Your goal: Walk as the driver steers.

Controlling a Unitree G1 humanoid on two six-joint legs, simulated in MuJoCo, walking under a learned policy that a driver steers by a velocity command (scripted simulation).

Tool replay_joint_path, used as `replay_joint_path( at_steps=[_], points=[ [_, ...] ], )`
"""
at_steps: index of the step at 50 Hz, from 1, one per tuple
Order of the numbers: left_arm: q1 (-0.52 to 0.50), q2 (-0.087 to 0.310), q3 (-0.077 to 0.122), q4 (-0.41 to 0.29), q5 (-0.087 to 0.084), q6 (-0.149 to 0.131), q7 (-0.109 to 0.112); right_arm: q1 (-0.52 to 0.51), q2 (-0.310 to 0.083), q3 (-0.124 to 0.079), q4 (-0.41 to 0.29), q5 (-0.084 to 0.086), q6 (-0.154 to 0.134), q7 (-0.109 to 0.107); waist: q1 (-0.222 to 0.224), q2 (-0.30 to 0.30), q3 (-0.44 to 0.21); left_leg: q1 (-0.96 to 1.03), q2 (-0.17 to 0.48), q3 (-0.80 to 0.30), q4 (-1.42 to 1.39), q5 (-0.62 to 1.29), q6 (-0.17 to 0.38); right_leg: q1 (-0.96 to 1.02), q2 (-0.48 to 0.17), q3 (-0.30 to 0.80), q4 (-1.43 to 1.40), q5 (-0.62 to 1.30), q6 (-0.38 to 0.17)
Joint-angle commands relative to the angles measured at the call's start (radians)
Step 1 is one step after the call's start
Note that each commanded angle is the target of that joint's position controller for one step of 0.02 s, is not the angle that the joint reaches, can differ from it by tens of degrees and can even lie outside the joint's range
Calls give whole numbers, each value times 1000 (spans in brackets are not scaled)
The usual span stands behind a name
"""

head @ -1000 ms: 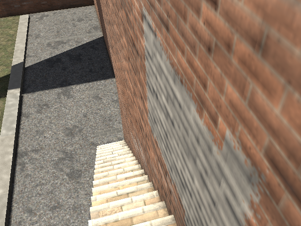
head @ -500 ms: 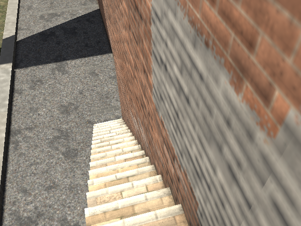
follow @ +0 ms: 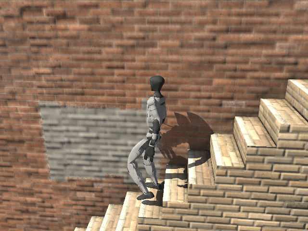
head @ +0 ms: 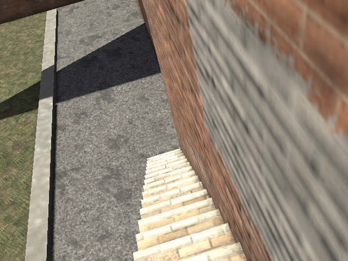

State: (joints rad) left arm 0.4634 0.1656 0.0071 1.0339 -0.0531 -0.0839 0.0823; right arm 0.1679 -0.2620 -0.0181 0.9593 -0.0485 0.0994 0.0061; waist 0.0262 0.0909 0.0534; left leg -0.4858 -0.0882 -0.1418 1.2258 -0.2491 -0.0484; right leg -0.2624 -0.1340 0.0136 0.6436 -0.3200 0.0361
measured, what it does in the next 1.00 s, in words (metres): goes down: left foot 0.03 m lower, then right foot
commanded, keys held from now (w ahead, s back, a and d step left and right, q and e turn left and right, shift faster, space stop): w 1.00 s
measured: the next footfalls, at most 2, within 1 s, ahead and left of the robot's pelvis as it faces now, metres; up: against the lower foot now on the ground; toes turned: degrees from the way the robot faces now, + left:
left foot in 0.26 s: +0.08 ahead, +0.30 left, -0.03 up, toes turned -1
right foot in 0.40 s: +0.13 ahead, +0.02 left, +0.00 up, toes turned -7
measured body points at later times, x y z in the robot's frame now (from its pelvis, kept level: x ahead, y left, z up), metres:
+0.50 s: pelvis +0.19 +0.18 -0.14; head +0.20 +0.16 +0.30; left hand +0.34 +0.47 -0.24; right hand +0.13 -0.06 -0.30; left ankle +0.19 +0.26 -0.90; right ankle +0.11 +0.03 -0.72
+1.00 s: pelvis +0.49 +0.24 -0.36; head +0.52 +0.23 +0.09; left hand +0.67 +0.45 -0.48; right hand +0.33 +0.04 -0.49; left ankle +0.26 +0.30 -0.85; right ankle +0.46 +0.15 -1.11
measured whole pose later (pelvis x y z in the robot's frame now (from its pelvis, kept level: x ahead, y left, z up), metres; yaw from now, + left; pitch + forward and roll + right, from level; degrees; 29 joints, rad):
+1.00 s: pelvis +0.49 +0.24 -0.36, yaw -1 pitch +1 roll +2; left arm 0.05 0.18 -0.01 0.88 0.01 0.00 0.07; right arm 0.59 -0.17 0.01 1.05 -0.04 0.00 0.00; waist -0.10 -0.02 0.03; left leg -0.27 -0.29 0.00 1.60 -0.71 -0.01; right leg -0.15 -0.02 -0.04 0.34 0.16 -0.13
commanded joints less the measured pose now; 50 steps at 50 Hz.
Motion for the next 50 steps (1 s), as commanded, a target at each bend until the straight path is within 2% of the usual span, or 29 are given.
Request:
replay_joint_path(
  at_steps=[1, 4, 8, 9, 12, 13, 14, 16, 18, 19, 20, 21, 22, 23, 24, 25, 26, 27, 29, 30, 31, 34, 37, 41, 44, 47, 48, 49, 50],
  points=[
    [-103, 229, 29, -105, -11, -42, 8, 121, 51, 18, -31, -5, 13, 8, -87, -372, -11, 273, 27, 63, -148, 258, -18, -249, -172, 103, -249, 397, -87],
    [-3, 264, 75, -108, -34, -63, 24, -38, -36, -17, -104, -20, 2, 15, -19, -285, 11, 14, 91, -77, -275, 598, 4, -113, -180, 151, -68, 24, -75],
    [62, 225, 76, -87, 3, -86, 60, -187, -75, -41, -182, -12, 9, 21, 71, -316, 29, -121, 78, -75, -273, 444, -17, -82, -230, 273, -12, -187, -162],
    [65, 223, 78, -93, 16, -89, 52, -185, -79, -44, -184, 19, 12, 20, 77, -334, 19, -94, 76, -75, -266, 375, -17, -116, -247, 285, 9, -155, -166],
    [46, 242, 94, -84, 60, -76, -7, -104, -78, -52, -166, 2, -30, 54, 68, -370, -16, -64, 71, -33, -202, 73, 21, -187, -221, 256, 225, -208, -161],
    [-1, 244, 101, -104, 88, -40, 15, -36, -15, -21, -141, 55, -56, 85, 10, -259, 36, 32, 128, 29, -543, 180, 29, -264, -142, 98, 300, -258, -109],
    [-18, 187, 81, -125, 90, -11, 15, 129, -2, -18, -79, 64, -87, 89, -48, -156, -6, 237, 49, 88, -608, 169, -1, -431, -71, -53, 424, -454, -25],
    [-229, 249, 82, -234, 143, 30, 16, 409, -182, -59, 42, 32, -126, 93, -252, 455, 158, 270, 46, -123, -894, -75, -26, -700, 102, -282, 816, -582, 10],
    [-425, 227, 54, -296, 85, 39, 16, 435, -142, -37, 16, 3, -145, 83, -321, 362, 213, 222, 89, -258, -959, 96, 32, -730, 121, -204, 806, -501, -35],
    [-434, 275, 69, -291, 56, 8, -15, 333, -123, -38, -27, -23, -138, 59, -303, 169, 203, 189, 81, -206, -934, 99, 31, -610, 69, -158, 679, -393, -53],
    [-410, 277, 65, -299, 34, -33, -17, 188, -66, -17, -68, -36, -152, 59, -239, 107, 137, 107, -33, 105, -831, 551, -52, -272, -13, -1, 284, -406, -69],
    [-214, 251, 74, -220, 6, -40, -12, -59, 22, 22, -130, -39, -136, 65, -44, -102, 70, 209, -108, 356, -890, 450, -21, -181, 13, -75, 14, -228, -40],
    [-14, 226, 85, -136, 26, 10, 7, -133, 102, 52, -155, -13, -130, 65, 101, -186, 44, 334, -11, 281, -1014, 391, 37, -229, 7, -66, 170, -107, -119],
    [-67, 220, 91, -125, 66, 37, 20, 27, 75, 38, -145, 21, -153, 68, -1, -310, 25, 325, 109, 120, -1216, 457, 101, -144, 60, -109, 386, -18, -130],
    [-238, 204, 96, -162, 89, 59, 7, 287, -32, -7, -64, 27, -179, 74, -149, -289, -32, 624, 182, 6, -1029, 630, 157, -405, 152, -153, 774, -57, -114],
    [-337, 123, 70, -215, 105, 92, -13, 479, -91, -6, -9, 35, -198, 72, -211, -109, -59, 746, 225, -90, -826, 1003, 48, -644, 192, -170, 1043, -343, -106],
    [-342, 88, 46, -261, 95, 93, -9, 563, -139, -16, 34, 16, -207, 58, -177, 66, -13, 702, 187, -103, -685, 1353, -56, -711, 156, -141, 1034, -251, -124],
    [-353, 86, 34, -278, 93, 79, -5, 583, -196, -36, 47, -1, -216, 25, -168, 120, -63, 749, 223, -192, -671, 1244, -34, -734, 124, -77, 862, -94, -126],
    [-472, 135, 24, -254, 113, 74, -25, 530, -15, 17, 29, 17, -211, -9, -178, -29, 1, 639, 172, -196, -786, 947, 7, -631, 80, -74, 418, 248, -52],
    [-447, 203, 45, -216, 95, 113, -26, 468, -31, 23, -7, 64, -200, -34, -168, -142, -46, 736, 143, -168, -824, 879, -12, -674, 131, -97, 463, 304, -27],
    [-511, 168, 29, -263, 104, 133, -26, 465, -100, 9, -21, 49, -201, -47, -167, -85, -39, 678, 203, -271, -774, 1011, 54, -555, 98, -39, 335, 284, -22],
    [-592, 172, 16, -271, 45, 181, 20, 530, -80, 8, 40, -9, -164, -22, -195, 88, -52, 711, 215, -300, -812, 1083, 55, -389, 141, -32, 213, 163, -6],
    [-647, 216, 12, -261, 54, 127, 17, 596, -28, 14, 48, -12, -175, -27, -256, 83, -1, 892, 158, -223, -669, 803, 64, -600, 94, 50, -19, 455, -81],
    [-669, 101, -15, -249, 32, 113, -21, 465, 24, 19, 17, 10, -143, -27, -221, -80, -8, 481, 51, -185, -571, 482, 64, -192, 104, -4, -245, 792, -87],
    [-522, 86, -10, -204, 50, 129, -16, 493, 12, 14, 42, 0, -122, -17, -195, -67, -2, 291, 24, -186, -422, 466, 66, 59, 94, -17, -251, 926, -103],
    [-112, 155, 26, -60, 46, 112, -3, 335, -58, 6, 22, -26, -120, -6, 48, -157, -71, 89, -12, -121, 101, 499, 45, 385, 60, -15, -288, 905, -148],
    [116, 198, 47, -7, 57, 103, 1, 168, -126, -18, -21, -1, -123, -8, 251, -334, -81, -142, -123, -14, 560, 41, -1, 611, -45, 20, -407, 1004, -245],
    [180, 211, 45, -6, 70, 95, -5, 91, -141, -17, -51, 20, -127, -10, 283, -310, -74, -480, -173, 67, 806, -612, -17, 850, -179, 85, -275, 1042, -306],
    [110, 258, 53, -32, 76, 67, -19, 300, -83, -13, -77, 43, -134, -12, 70, -275, -135, -594, -11, -15, 719, -647, -48, 896, -349, 266, -107, 1302, -394]
  ],
)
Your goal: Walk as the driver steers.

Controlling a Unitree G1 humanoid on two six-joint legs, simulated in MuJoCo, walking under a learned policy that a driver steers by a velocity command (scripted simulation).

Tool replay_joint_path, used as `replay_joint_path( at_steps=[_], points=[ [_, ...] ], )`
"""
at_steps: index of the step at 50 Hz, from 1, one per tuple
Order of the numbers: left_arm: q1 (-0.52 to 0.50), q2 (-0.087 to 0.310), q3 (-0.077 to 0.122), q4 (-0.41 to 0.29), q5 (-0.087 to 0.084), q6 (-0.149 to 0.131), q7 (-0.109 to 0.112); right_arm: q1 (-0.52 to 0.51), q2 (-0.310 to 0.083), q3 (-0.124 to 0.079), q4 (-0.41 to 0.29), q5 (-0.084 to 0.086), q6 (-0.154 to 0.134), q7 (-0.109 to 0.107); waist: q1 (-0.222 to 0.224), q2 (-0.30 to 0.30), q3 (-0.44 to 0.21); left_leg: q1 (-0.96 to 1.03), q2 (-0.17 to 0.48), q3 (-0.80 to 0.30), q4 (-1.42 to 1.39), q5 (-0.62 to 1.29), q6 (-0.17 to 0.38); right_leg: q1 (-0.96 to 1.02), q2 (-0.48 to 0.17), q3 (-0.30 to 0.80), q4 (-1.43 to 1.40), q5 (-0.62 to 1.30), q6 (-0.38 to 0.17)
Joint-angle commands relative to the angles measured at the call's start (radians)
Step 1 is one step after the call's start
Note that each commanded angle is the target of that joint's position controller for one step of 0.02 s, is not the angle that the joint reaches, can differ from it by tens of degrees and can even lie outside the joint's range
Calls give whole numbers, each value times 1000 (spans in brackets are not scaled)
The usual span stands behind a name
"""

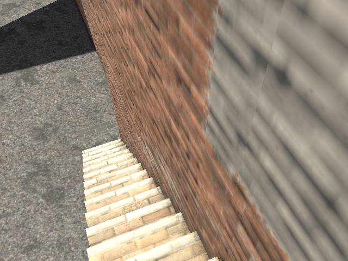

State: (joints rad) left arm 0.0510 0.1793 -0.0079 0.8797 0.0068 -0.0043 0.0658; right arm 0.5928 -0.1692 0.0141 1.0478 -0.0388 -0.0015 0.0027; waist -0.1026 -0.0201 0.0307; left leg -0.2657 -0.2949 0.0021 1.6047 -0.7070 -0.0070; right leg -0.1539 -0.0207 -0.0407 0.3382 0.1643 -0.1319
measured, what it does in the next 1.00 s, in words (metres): goes down: left foot 0.20 m lower, then right foot 0.21 m lower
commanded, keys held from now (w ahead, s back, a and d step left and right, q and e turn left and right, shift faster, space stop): w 0.42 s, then no key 0.58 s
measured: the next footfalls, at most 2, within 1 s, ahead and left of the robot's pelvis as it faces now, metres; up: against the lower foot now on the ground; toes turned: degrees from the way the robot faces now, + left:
left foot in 0.24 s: +0.21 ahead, +0.16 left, -0.20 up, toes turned +4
right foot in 0.52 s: +0.52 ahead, -0.08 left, -0.41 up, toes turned +2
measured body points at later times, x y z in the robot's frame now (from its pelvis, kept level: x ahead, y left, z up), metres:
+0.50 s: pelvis +0.37 +0.02 -0.40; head +0.33 -0.02 +0.05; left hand +0.40 +0.29 -0.51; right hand +0.32 -0.21 -0.58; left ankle +0.19 +0.16 -0.97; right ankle +0.51 -0.07 -1.13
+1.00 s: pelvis +0.53 +0.13 -0.59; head +0.56 +0.12 -0.14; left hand +0.48 +0.36 -0.73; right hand +0.67 -0.10 -0.73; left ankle +0.59 +0.26 -1.34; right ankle +0.49 -0.07 -1.19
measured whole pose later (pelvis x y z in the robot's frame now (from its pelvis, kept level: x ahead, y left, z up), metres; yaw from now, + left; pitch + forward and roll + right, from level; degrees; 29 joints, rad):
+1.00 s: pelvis +0.53 +0.13 -0.59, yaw +3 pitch +0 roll -3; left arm 0.42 0.13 0.00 1.01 0.01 -0.09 0.12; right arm 0.12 -0.25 -0.05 0.94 0.01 0.02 0.06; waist 0.07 0.09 0.05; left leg -0.26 0.04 -0.08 0.30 0.44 -0.06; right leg -0.51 -0.11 0.06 1.33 -0.81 0.05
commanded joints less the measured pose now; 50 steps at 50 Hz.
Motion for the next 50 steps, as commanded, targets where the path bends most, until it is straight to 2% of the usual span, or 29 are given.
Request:
replay_joint_path(
  at_steps=[1, 3, 4, 5, 6, 7, 10, 11, 13, 14, 16, 17, 18, 21, 23, 25, 26, 27, 28, 29, 33, 34, 35, 39, 44, 45, 46, 48, 50],
  points=[
    [495, 203, 59, 116, -19, -42, -5, -150, -210, -42, -134, -7, -50, 2, 160, -8, 14, -837, 280, -255, 0, 2, -102, 642, -424, 317, 126, 541, -195],
    [265, 166, 43, 54, -32, -120, 22, -292, -211, -39, -181, -29, -49, 54, 18, 104, 146, -529, 293, -205, -620, 378, -85, 183, -161, 143, 14, 185, -7],
    [155, 243, 50, 48, -38, -132, 61, -181, -99, -13, -191, -41, -38, 77, -66, -37, 209, -264, 326, -202, -861, 517, -57, -111, -277, 174, 55, 465, -77],
    [192, 200, 62, 100, -56, -151, 66, 27, -22, -6, -69, -26, -25, 87, -126, -156, 80, 134, 345, -158, -769, 1138, 22, -401, -216, 162, 290, 122, -54],
    [178, 52, 26, 126, -80, -176, 77, 17, -36, 2, -70, 19, -27, 119, -154, -41, 90, 344, 344, -154, -892, 1513, 37, -659, -26, 29, 376, -402, 12],
    [195, 55, 27, 142, -78, -183, 82, 1, 4, 23, -69, 57, -27, 153, -133, 72, 80, 446, 350, -89, -1074, 1641, 23, -687, 35, -21, 485, -669, 12],
    [71, 190, 60, 101, -65, -139, 63, 321, -59, 8, 58, -43, -19, 130, -303, 175, -55, 744, 305, 90, -1065, 1482, 64, -759, 57, -52, 1195, -422, 38],
    [63, 212, 78, 90, -24, -117, 37, 337, -126, -18, 54, -50, -30, 117, -339, 326, -5, 737, 344, 118, -1196, 1446, 124, -841, 165, -117, 1655, -825, 48],
    [171, 189, 82, -22, -23, -121, 36, 208, -331, -42, -10, -43, -54, 76, -116, 302, 23, 797, 610, -280, -961, 1733, 200, -1169, 126, 39, 1744, -1031, 48],
    [470, 104, 66, 77, 16, -120, 26, 159, -459, -122, 39, -39, -40, 36, 25, 305, -43, 689, 750, -455, -1001, 1168, 322, -1158, 3, 113, 1647, -824, 53],
    [342, 211, 98, 109, 45, -119, -3, -145, -225, -71, -71, -63, -89, 20, 91, 35, 159, 261, 594, -336, -1125, 579, 201, -982, -108, 180, 1002, -478, 124],
    [295, 192, 92, 73, 37, -123, -25, -358, -173, -47, -101, -32, -97, 17, 189, -19, 232, -119, 474, -117, -1208, 508, 133, -618, -129, 106, 526, -266, 140],
    [509, 87, 82, 146, 29, -79, -34, -454, -292, -70, -64, -15, -109, 5, 327, 137, 106, -482, 601, -255, -1103, 433, 229, -121, -130, 116, 734, -9, 129],
    [407, 151, 80, 118, -35, -67, -29, -408, -157, -50, -13, 43, -123, 13, 267, 17, 94, -506, 380, -15, -884, 40, 131, 95, -101, 71, 336, 510, 194],
    [748, 184, 102, 244, -33, -80, -22, -449, -174, -66, 18, 2, -65, -11, 357, 127, 56, -329, 333, -7, -566, 292, 81, 242, -125, 79, 256, 535, 177],
    [929, 286, 143, 284, 7, -73, -22, -534, -180, -75, -21, -32, 20, -29, 436, 12, 95, -311, 239, 12, -45, 355, 30, 288, -195, 141, 93, 332, 143],
    [847, 299, 133, 253, 12, -77, -23, -527, -142, -72, -32, -31, 36, -33, 396, -227, 224, -344, 84, 89, 301, -103, 9, 173, -221, 173, -4, 610, 139],
    [618, 292, 79, 216, -40, -85, -30, -91, 40, -38, -35, 3, 59, 0, -38, -431, 239, -417, 111, -26, 247, -54, 23, 12, -239, 329, 144, 742, 273],
    [507, 257, 74, 135, -77, -93, -31, -46, 34, -16, -28, -26, 67, 5, -43, -466, 199, -397, 198, -152, 33, 171, -9, -94, -372, 510, 111, 347, 178],
    [534, 150, 50, 148, -88, -111, -20, -159, -36, -21, -28, -85, 75, -21, 44, -320, 219, -424, 235, -203, -58, 316, -6, -207, -307, 536, 140, 139, 157],
    [351, 131, 5, 100, -36, -124, 61, -294, -67, -21, -71, 20, 113, -31, 22, -212, 22, -16, 274, -165, -488, 657, -66, -449, -300, 462, 163, 116, 55],
    [318, 176, 19, 62, -25, -132, 57, -314, -99, -39, -73, 11, 126, -39, 47, -219, -10, 7, 253, -133, -372, 680, -56, -437, -320, 447, 223, 311, 39],
    [357, 177, 24, 72, -53, -141, 59, -367, -134, -54, -95, 11, 130, -40, 62, -158, -36, -69, 260, -153, -474, 830, -45, -398, -242, 361, 333, 82, 61],
    [538, 159, 48, 113, -37, -162, 93, -576, -160, -76, -180, -32, 95, -31, 208, -158, 14, -404, 285, -237, -563, 739, -57, -240, -234, 420, 467, -300, 47],
    [490, 38, 7, 107, -49, -155, 128, -620, -75, -47, -198, 18, 83, 47, 187, -69, 26, -212, 292, -182, -988, 1020, -86, -427, -147, 273, 507, -803, 32],
    [444, 71, 17, 94, -8, -148, 92, -531, -93, -61, -157, 41, 78, 59, 169, -91, 75, -221, 251, -152, -997, 968, -90, -454, -163, 257, 527, -858, 32],
    [462, 84, 27, 118, 10, -136, 65, -460, -102, -57, -135, 23, 60, 70, 172, -99, 77, -201, 257, -112, -1093, 959, -66, -402, -145, 188, 606, -796, 39],
    [498, 133, 55, 161, -1, -91, 51, -410, -59, -48, -110, 32, 26, 84, 183, -63, 84, 87, 244, 42, -1415, 1123, -33, -444, -74, 1, 750, -689, 57],
    [531, 160, 77, 196, 21, -10, 52, -188, -84, -57, -48, 69, -10, 86, 77, 4, -18, 377, 342, 0, -1545, 1212, -13, -457, -15, -30, 992, -682, 30]
  ],
)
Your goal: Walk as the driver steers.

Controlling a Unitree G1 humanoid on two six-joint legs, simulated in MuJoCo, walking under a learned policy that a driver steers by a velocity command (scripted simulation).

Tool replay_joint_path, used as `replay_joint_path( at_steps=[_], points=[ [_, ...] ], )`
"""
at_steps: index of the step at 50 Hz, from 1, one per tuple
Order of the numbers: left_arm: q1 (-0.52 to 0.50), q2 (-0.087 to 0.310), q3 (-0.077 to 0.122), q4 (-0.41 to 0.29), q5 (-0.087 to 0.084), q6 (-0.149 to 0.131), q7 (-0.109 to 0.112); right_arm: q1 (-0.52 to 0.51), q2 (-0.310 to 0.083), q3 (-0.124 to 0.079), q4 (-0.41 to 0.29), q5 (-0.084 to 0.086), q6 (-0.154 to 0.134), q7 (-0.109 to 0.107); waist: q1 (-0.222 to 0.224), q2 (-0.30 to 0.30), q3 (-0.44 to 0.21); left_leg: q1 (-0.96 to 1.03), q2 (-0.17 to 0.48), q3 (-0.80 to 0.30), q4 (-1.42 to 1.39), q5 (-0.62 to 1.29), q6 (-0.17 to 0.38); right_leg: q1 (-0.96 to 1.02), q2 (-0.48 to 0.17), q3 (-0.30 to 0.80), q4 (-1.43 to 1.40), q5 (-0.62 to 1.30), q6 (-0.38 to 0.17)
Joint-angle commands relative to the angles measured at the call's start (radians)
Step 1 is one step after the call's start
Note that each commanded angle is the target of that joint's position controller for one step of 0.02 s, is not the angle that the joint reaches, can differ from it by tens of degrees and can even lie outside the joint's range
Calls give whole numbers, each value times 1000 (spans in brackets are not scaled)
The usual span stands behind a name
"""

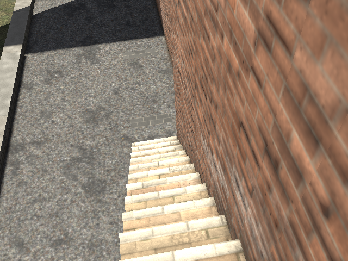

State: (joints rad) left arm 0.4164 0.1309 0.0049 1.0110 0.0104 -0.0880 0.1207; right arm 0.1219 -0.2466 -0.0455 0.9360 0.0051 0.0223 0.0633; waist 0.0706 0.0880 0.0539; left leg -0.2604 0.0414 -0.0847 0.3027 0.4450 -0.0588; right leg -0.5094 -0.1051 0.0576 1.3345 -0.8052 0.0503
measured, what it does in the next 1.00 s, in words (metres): goes down: left foot 0.21 m lower, then right foot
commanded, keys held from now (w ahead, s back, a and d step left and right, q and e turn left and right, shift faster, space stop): no key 1.00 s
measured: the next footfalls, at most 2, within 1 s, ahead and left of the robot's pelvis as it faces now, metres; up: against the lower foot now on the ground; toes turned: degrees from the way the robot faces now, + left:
left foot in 0.02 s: +0.07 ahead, +0.13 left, -0.21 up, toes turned -1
right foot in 0.34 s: +0.12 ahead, -0.06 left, -0.20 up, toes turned -1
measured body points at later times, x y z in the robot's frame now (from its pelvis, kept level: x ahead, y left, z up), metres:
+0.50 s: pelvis +0.09 +0.06 -0.07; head +0.05 +0.05 +0.37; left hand +0.08 +0.29 -0.23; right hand +0.13 -0.17 -0.23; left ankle +0.03 +0.13 -0.81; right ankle +0.08 -0.06 -0.81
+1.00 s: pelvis +0.08 +0.06 -0.07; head +0.06 +0.06 +0.38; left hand +0.07 +0.30 -0.23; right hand +0.11 -0.17 -0.21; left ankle +0.03 +0.13 -0.81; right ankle +0.08 -0.06 -0.81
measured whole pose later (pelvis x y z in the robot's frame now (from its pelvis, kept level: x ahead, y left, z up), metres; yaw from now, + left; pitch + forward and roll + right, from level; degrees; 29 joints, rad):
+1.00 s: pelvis +0.08 +0.06 -0.07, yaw +2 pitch -2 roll +0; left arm 0.32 0.20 -0.04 1.10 -0.02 0.02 0.06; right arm 0.33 -0.18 0.04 0.99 -0.03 -0.04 0.05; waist -0.01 -0.02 -0.03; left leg -0.02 -0.10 -0.04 0.26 -0.20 0.08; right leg -0.13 -0.02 -0.06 0.34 -0.18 0.00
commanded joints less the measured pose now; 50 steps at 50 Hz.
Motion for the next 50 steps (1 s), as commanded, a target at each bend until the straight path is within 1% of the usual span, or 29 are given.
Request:
replay_joint_path(
  at_steps=[1, 2, 3, 4, 5, 6, 7, 8, 9, 10, 11, 12, 13, 14, 15, 16, 18, 19, 20, 21, 22, 24, 27, 29, 31, 34, 41, 43, 50],
  points=[
    [165, 188, 77, 63, 11, 81, -25, 452, -40, -3, 117, -7, -45, 29, -180, -3, -154, 635, 111, -39, -90, 157, 71, -306, 112, -130, 343, 3, -143],
    [99, 116, 64, 2, -33, 67, -41, 510, -114, -4, 131, -26, -62, 30, -177, 153, -140, 732, 203, -76, 252, 848, 14, -568, 123, -190, 635, -212, -96],
    [158, 118, 54, -20, -49, 55, -39, 472, -176, -23, 128, -24, -59, 22, -112, 222, -191, 765, 277, -107, 350, 1087, 66, -651, 66, -170, 708, -100, -88],
    [173, 131, 52, 20, -47, 65, -34, 462, -172, -32, 111, -14, -54, 18, -115, 185, -201, 700, 298, -132, 323, 1037, 120, -656, 57, -154, 792, 27, -91],
    [102, 132, 56, 23, -34, 63, -19, 448, -156, -28, 96, -36, -51, 4, -158, 178, -202, 612, 297, -105, 295, 797, 190, -659, 90, -128, 848, 170, -81],
    [63, 115, 49, 19, -21, 89, -17, 387, -136, -14, 91, -42, -51, -11, -125, 176, -205, 458, 347, -173, 286, 505, 287, -607, 52, -40, 782, 272, -80],
    [62, 133, 51, 22, -25, 126, -25, 259, -86, 11, 68, -60, -57, -16, -65, 116, -154, 254, 332, -192, 204, 54, 326, -504, 24, 28, 496, 449, -42],
    [2, 196, 66, 57, -25, 147, -24, 257, 16, 49, 54, -62, -67, -9, -92, 33, -54, 136, 218, -119, 185, 168, 282, -436, 83, -43, 461, 513, -27],
    [14, 166, 63, 57, -7, 166, -24, 269, -3, 56, 67, -65, -79, -13, -66, 57, -52, 84, 223, -131, 191, 210, 283, -381, 101, -35, 407, 533, -24],
    [-6, 129, 45, 38, 2, 173, -35, 234, 14, 74, 52, -37, -90, -25, -34, 32, -23, 23, 215, -129, 158, 48, 270, -335, 78, -3, 171, 626, 1],
    [-34, 112, 27, 35, 15, 187, -43, 187, 2, 73, 61, -27, -104, -33, -3, 9, 8, -109, 182, -69, 108, -62, 229, -165, 58, -36, -66, 789, 7],
    [-43, 91, 12, 40, 15, 192, -50, 168, -2, 83, 77, -27, -110, -35, 10, 38, 16, -174, 125, -18, 70, -137, 184, 25, 66, -66, -344, 818, 4],
    [-45, 108, 10, 59, 15, 195, -53, 196, -27, 79, 86, -29, -117, -36, -10, 65, 9, -195, 114, -29, 56, -70, 162, 181, 98, -90, -452, 787, -4],
    [90, 103, 7, 132, 13, 211, -55, 152, -55, 84, 92, -30, -132, -31, 38, 115, -78, -292, 139, -40, 77, 62, 149, 439, 118, -102, -290, 919, -20],
    [117, 118, 4, 135, 6, 218, -55, 104, -58, 89, 87, -18, -129, -28, 61, 131, -45, -337, 138, -28, 83, 55, 137, 486, 117, -107, -314, 850, -23],
    [69, 146, 6, 115, 1, 217, -52, 83, -61, 89, 81, -4, -115, -27, 47, 128, 31, -340, 126, -38, 96, 45, 126, 452, 101, -96, -392, 778, -27],
    [15, 186, 0, 76, 1, 189, -42, 171, -74, 82, 90, -13, -91, -31, -15, 61, 128, -146, 145, -127, 105, 41, 83, 329, 52, -37, -747, 638, -24],
    [-30, 193, -9, 66, -13, 175, -35, 358, -81, 71, 125, -23, -66, -36, -114, -32, 115, 8, 134, -157, 43, -77, 60, 305, 17, -28, -877, 680, -19],
    [-21, 170, -18, 90, -25, 163, -37, 403, -63, 73, 138, -26, -52, -45, -132, -84, 84, 76, 125, -171, 21, -87, 54, 351, -28, 10, -876, 812, -24],
    [-12, 122, -37, 89, -28, 151, -47, 360, -47, 79, 124, -25, -45, -44, -123, -71, 59, 82, 96, -166, -2, -199, 78, 400, -52, 39, -934, 888, -26],
    [-56, 123, -46, 90, -30, 138, -50, 332, -5, 85, 101, -31, -32, -41, -147, -147, 80, 111, 79, -133, -56, -291, 91, 321, -56, 49, -900, 947, -55],
    [-66, 111, -48, 108, -44, 128, -54, 247, 0, 87, 72, -36, -31, -40, -107, -190, 50, 159, 50, -88, -70, -455, 116, 322, -49, 54, -961, 859, -64],
    [-72, 141, -42, 98, -44, 117, -49, 223, -18, 86, 55, -28, -40, -27, -97, -137, 19, 192, 49, -93, -73, -441, 125, 326, -47, 46, -1007, 800, -61],
    [-52, 138, -48, 99, -34, 114, -49, 239, -21, 83, 52, -31, -53, -21, -96, -123, -37, 226, 57, -97, -61, -403, 125, 353, -53, 46, -1004, 824, -56],
    [-57, 138, -50, 97, -36, 113, -51, 229, -23, 82, 45, -30, -58, -18, -90, -115, -48, 226, 55, -97, -58, -400, 125, 358, -54, 41, -1010, 817, -54],
    [-68, 153, -47, 87, -25, 124, -54, 217, -22, 81, 39, -33, -49, -10, -95, -104, -12, 187, 39, -101, -78, -520, 133, 335, -48, 30, -1023, 739, -56],
    [-52, 162, -43, 83, -29, 120, -57, 225, -27, 82, 34, -28, -62, -15, -81, -96, -4, 159, 42, -114, -76, -464, 126, 354, -50, 26, -1025, 733, -53],
    [-37, 167, -37, 84, -34, 113, -65, 227, -11, 81, 24, -37, -74, -11, -72, -128, -7, 161, 51, -115, -74, -422, 115, 370, -42, 31, -1039, 753, -44],
    [-41, 168, -24, 71, -30, 109, -62, 247, -12, 74, 18, -39, -69, -10, -81, -85, 7, 176, 52, -120, -82, -418, 106, 348, -43, 26, -1052, 724, -40]
  ],
)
